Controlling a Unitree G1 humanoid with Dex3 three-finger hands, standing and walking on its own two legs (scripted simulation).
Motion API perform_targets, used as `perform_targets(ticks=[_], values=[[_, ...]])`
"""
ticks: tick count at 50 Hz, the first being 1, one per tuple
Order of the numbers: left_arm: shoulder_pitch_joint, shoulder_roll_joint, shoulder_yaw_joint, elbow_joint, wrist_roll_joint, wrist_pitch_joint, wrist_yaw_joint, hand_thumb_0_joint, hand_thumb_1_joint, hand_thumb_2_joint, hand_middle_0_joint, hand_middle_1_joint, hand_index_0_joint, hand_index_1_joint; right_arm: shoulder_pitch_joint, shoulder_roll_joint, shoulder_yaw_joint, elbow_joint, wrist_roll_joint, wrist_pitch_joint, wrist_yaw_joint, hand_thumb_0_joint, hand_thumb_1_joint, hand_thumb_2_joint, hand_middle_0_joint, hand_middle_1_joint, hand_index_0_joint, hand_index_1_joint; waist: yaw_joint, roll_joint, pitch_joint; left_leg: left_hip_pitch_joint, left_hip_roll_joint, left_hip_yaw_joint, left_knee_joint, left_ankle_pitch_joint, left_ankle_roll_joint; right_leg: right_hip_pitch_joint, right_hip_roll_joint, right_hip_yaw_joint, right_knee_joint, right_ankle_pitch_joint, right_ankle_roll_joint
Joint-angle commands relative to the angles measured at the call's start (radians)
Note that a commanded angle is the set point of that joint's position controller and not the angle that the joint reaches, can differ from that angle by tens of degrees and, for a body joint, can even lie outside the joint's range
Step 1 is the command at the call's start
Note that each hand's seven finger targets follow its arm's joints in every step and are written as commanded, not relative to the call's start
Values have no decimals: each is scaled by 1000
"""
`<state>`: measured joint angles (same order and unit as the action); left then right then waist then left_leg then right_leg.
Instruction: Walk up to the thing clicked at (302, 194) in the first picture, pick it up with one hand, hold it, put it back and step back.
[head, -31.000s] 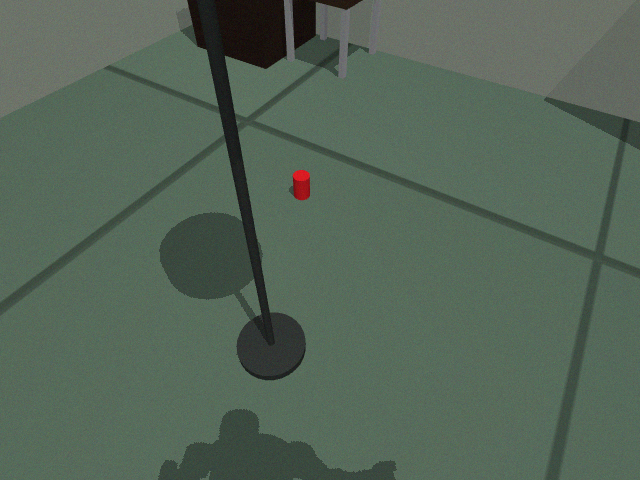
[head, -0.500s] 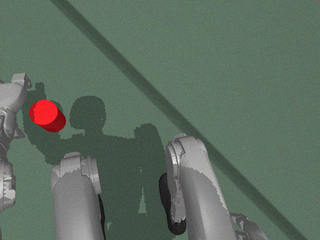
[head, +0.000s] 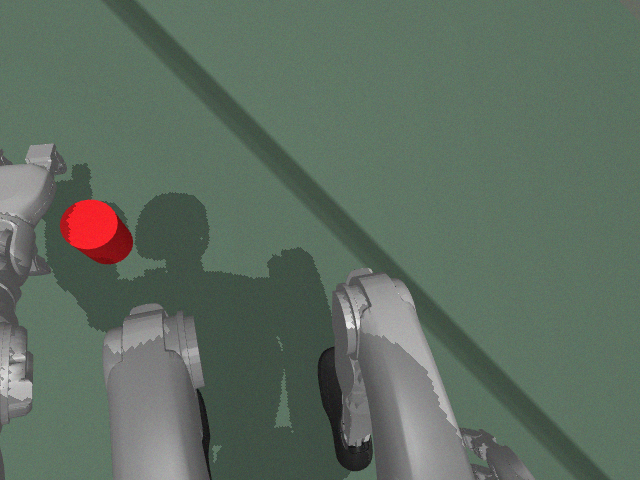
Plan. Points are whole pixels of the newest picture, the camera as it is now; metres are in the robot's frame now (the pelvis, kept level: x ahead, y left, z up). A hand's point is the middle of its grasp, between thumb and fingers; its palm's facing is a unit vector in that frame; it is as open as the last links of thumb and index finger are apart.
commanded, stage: rise first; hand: left
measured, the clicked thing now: (100, 234) +0.46 +0.25 -0.29
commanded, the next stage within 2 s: go down in 0.66 s
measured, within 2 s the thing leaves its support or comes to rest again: neither
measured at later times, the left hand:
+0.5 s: hand (32, 223) +0.44 +0.29 -0.16, palm faces -0.45 -0.06 -0.89, open 14.0 cm
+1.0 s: hand (26, 211) +0.45 +0.29 -0.14, palm faces -0.37 -0.11 -0.92, open 14.9 cm
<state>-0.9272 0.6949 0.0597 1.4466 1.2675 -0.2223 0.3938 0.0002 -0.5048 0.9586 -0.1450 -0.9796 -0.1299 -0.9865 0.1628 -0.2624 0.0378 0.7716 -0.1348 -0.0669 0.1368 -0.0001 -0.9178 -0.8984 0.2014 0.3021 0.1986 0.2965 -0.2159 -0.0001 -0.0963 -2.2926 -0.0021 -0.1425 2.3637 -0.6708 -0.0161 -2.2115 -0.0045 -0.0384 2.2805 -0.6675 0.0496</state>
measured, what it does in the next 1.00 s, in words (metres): stands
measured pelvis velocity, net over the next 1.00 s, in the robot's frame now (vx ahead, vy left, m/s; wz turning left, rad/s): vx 0.00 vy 0.00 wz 0.01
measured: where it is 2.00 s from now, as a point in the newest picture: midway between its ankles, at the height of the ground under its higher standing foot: (273, 450)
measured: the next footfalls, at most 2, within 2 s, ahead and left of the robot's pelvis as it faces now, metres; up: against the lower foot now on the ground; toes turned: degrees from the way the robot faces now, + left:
none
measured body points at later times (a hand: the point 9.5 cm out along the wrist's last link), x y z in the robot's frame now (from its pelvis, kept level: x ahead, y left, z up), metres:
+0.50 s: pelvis +0.00 +0.00 +0.00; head +0.22 +0.06 +0.39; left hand +0.46 +0.29 -0.11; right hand +0.06 -0.27 -0.11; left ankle +0.08 +0.13 -0.31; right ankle +0.10 -0.14 -0.31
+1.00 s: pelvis +0.00 +0.00 +0.00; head +0.22 +0.06 +0.39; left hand +0.47 +0.29 -0.08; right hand +0.06 -0.27 -0.11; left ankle +0.08 +0.13 -0.31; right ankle +0.10 -0.14 -0.31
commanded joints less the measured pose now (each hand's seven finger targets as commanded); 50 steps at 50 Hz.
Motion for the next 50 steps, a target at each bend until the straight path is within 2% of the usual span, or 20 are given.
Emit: perform_targets(ticks=[1,4,6,10,11,12,15,18,20,22,25,28,29,33,37,38,39,42,45,50], values=[[-322,230,26,-133,-11,4,42,0,-540,975,-116,-977,-105,-988,184,-246,-76,-17,2,-9,-14,0,-908,-901,200,300,200,300,-5,279,-633,536,-16,110,-265,145,34,275,27,-106,-224,180,-91],[-334,238,27,-131,-4,7,41,0,-542,977,-118,-979,-105,-992,190,-248,-78,-17,0,-11,-12,0,-910,-901,200,300,200,300,-14,287,-625,539,-16,111,-265,142,33,274,25,-104,-224,179,-91],[-339,245,34,-163,-10,6,40,0,-535,971,-127,-964,-113,-979,190,-247,-78,-19,3,-10,-12,0,-909,-901,200,300,200,300,-4,289,-647,545,-18,112,-270,142,33,282,25,-103,-226,176,-91],[-323,206,13,-117,-14,8,34,0,-532,968,-117,-975,-107,-985,180,-247,-77,-23,2,-14,-10,0,-907,-900,200,300,200,300,-19,282,-588,512,-16,104,-281,90,34,242,24,-108,-227,131,-91],[-324,198,8,-115,-15,8,31,0,-530,964,-124,-972,-112,-984,182,-244,-76,-22,0,-13,-10,0,-908,-901,200,300,200,300,-24,265,-601,510,-19,107,-279,88,36,259,28,-108,-236,127,-92],[-322,231,21,-131,-18,8,31,0,-524,957,-118,-995,-114,-998,178,-248,-79,-21,3,-13,-12,0,-909,-901,200,300,200,300,-3,273,-605,519,-20,109,-286,80,35,256,25,-103,-237,118,-93],[-340,224,21,-167,-20,8,33,0,-537,969,-119,-974,-107,-986,192,-249,-79,-22,2,-15,-12,0,-908,-900,200,300,200,300,-8,278,-661,548,-17,112,-270,131,34,288,25,-102,-233,167,-90],[-333,227,20,-138,-17,8,30,0,-523,957,-119,-984,-114,-989,195,-243,-74,-22,1,-14,-11,0,-909,-900,200,300,200,300,-25,252,-626,510,-19,118,-260,128,40,302,28,-97,-244,169,-86],[-350,260,40,-139,-17,4,32,0,-523,955,-115,-988,-113,-991,195,-250,-72,-23,1,-15,-14,0,-909,-900,200,300,200,300,-17,239,-624,493,-18,115,-256,123,43,294,25,-97,-243,160,-85],[-325,232,23,-95,-23,5,28,0,-533,963,-113,-996,-108,-1000,194,-245,-67,-26,-3,-17,-11,0,-910,-901,200,300,200,300,-27,223,-590,475,-18,119,-248,116,46,302,28,-93,-250,157,-83],[-311,257,40,-108,-18,0,29,0,-525,952,-111,-1004,-112,-1002,189,-247,-67,-23,-3,-19,-10,0,-910,-901,200,300,200,300,-4,249,-613,498,-20,120,-252,124,41,295,26,-96,-236,159,-87],[-307,232,28,-129,-17,-3,25,0,-528,958,-117,-989,-112,-993,185,-249,-74,-25,-1,-19,-8,0,-910,-900,200,300,200,300,-9,282,-616,529,-17,111,-268,109,32,272,27,-108,-224,144,-91],[-327,264,46,-173,-17,-7,30,0,-522,951,-118,-986,-114,-989,183,-252,-73,-27,-2,-17,-9,0,-909,-900,200,300,200,300,5,303,-648,535,-20,115,-268,122,33,286,26,-104,-226,154,-91],[-346,256,43,-171,-12,-5,35,0,-523,952,-128,-965,-118,-975,193,-253,-78,-25,0,-15,-9,0,-909,-900,200,300,200,300,-16,284,-628,524,-19,112,-269,109,34,269,24,-105,-229,147,-90],[-323,247,40,-138,-20,-5,39,0,-518,947,-122,-975,-117,-979,193,-250,-78,-20,-1,-14,-12,0,-907,-899,200,300,200,300,-10,250,-629,500,-20,118,-258,108,40,286,26,-98,-244,146,-87],[-320,237,32,-112,-20,-1,38,0,-518,943,-120,-983,-117,-985,198,-248,-74,-22,-3,-16,-11,0,-909,-900,200,300,200,300,-26,234,-599,484,-20,121,-251,108,43,293,26,-95,-251,149,-84],[-314,211,20,-105,-25,0,32,0,-598,863,-40,-903,-37,-905,202,-247,-74,-20,-5,-18,-9,0,-902,-904,201,301,201,301,-31,221,-593,481,-20,121,-248,115,44,300,26,-95,-253,155,-82],[-312,270,54,-172,-38,-2,32,0,-611,819,0,-731,0,-755,205,-248,-77,-23,-3,-17,-9,0,-904,-904,201,301,200,301,5,258,-679,523,-19,126,-250,154,41,355,26,-92,-247,190,-81],[-308,280,79,-273,-62,0,32,0,-611,979,-10,-828,0,-870,204,-247,-89,-28,4,-15,-6,0,-901,-902,200,301,200,301,30,312,-750,589,-18,126,-272,185,34,368,24,-92,-240,217,-87],[-269,283,109,-381,-119,13,16,0,-611,986,-14,-787,0,-846,204,-249,-114,-55,24,-2,-9,0,-902,-903,200,301,200,301,43,309,-773,608,-15,120,-321,156,37,387,22,-90,-281,191,-90]])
